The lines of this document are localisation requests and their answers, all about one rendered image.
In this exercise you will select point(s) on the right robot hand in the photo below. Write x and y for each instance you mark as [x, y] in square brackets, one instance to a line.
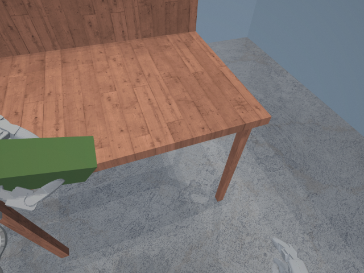
[295, 265]

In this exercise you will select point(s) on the sponge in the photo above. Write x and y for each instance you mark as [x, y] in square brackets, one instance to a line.
[34, 162]

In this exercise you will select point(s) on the left robot hand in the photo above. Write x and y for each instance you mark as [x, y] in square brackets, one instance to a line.
[22, 198]

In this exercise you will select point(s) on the table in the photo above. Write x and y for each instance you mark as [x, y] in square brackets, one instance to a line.
[134, 74]

